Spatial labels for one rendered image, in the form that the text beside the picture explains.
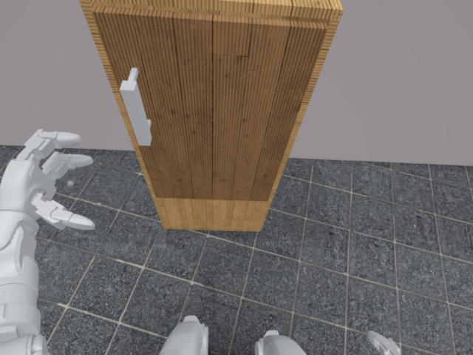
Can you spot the right robot hand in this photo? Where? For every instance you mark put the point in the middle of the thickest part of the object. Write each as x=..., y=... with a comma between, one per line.
x=383, y=345

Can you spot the robot thigh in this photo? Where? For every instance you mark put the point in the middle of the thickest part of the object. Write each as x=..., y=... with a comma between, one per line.
x=277, y=345
x=187, y=338

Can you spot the handle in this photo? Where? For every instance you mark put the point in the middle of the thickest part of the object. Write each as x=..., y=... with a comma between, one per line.
x=134, y=107

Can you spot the robot left forearm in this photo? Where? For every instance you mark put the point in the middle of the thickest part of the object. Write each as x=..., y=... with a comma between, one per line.
x=19, y=277

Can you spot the left robot upper arm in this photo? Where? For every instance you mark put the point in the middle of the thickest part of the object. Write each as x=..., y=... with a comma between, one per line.
x=29, y=344

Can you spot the robot left thigh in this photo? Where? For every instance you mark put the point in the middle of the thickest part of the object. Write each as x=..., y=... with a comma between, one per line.
x=187, y=338

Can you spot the robot right thigh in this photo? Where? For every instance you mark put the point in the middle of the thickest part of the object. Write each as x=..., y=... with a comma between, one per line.
x=277, y=345

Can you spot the left robot hand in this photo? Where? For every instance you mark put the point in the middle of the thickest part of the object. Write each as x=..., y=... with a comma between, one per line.
x=23, y=179

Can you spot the cupboard door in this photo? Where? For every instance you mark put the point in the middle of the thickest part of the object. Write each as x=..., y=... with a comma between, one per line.
x=222, y=92

